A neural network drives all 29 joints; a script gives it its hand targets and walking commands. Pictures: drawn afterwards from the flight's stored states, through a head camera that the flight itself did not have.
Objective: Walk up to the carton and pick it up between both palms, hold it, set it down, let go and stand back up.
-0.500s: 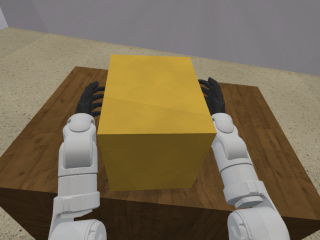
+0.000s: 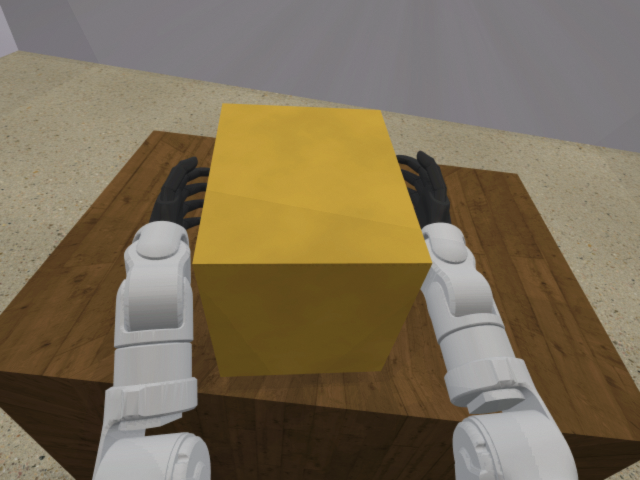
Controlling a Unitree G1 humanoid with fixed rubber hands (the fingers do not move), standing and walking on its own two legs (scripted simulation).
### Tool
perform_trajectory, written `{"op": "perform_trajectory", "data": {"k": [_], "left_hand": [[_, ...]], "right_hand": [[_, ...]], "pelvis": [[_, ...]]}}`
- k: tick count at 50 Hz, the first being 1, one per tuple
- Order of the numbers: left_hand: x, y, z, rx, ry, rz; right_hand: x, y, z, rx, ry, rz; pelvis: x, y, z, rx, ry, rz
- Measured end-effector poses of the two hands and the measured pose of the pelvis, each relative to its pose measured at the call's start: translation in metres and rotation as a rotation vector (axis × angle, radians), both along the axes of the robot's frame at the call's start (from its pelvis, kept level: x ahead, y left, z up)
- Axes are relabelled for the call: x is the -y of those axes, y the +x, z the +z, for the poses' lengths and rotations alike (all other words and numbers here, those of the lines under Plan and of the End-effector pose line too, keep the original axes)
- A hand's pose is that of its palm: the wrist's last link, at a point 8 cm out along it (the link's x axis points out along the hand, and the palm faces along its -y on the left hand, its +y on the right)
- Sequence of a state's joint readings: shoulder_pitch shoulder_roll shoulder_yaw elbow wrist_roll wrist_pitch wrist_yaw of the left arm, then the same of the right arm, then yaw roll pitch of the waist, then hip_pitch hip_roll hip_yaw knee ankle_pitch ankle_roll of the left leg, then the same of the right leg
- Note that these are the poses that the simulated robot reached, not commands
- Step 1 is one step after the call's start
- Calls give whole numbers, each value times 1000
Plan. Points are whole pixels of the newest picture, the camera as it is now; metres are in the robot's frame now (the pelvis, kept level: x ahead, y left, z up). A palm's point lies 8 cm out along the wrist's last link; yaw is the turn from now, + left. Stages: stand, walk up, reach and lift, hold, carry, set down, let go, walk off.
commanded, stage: hold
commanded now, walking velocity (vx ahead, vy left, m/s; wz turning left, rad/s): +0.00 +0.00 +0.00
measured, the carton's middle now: (302, 239) +0.39 +0.01 +0.13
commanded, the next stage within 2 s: set down in 1.24 s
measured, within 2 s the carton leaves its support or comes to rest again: neither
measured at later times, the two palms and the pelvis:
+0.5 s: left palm (175, 227) +0.35 +0.15 +0.17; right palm (433, 221) +0.36 -0.15 +0.18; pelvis +0.00 +0.00 +0.00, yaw +0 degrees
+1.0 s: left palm (170, 225) +0.35 +0.16 +0.17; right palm (430, 220) +0.36 -0.14 +0.18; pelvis +0.00 +0.00 +0.00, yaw +0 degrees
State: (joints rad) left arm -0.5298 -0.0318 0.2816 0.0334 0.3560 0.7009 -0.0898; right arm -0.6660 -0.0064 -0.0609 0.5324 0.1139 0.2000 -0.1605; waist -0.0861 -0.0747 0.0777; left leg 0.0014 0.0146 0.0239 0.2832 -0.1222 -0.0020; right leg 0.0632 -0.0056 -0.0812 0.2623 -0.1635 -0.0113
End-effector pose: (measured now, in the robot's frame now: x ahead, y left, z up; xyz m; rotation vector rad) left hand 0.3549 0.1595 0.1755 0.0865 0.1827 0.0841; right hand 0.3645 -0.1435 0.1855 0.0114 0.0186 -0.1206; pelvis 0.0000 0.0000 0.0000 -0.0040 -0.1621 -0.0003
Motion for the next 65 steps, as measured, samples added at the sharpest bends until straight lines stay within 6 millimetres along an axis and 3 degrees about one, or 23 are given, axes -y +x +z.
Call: {"op": "perform_trajectory", "data": {"k": [31,65], "left_hand": [[6,-5,-4,-9,-1,7],[0,-2,0,-3,22,13]], "right_hand": [[6,-4,-5,-8,2,2],[0,0,-3,0,7,8]], "pelvis": [[4,0,0,10,1,1],[-1,1,0,-4,0,-4]]}}
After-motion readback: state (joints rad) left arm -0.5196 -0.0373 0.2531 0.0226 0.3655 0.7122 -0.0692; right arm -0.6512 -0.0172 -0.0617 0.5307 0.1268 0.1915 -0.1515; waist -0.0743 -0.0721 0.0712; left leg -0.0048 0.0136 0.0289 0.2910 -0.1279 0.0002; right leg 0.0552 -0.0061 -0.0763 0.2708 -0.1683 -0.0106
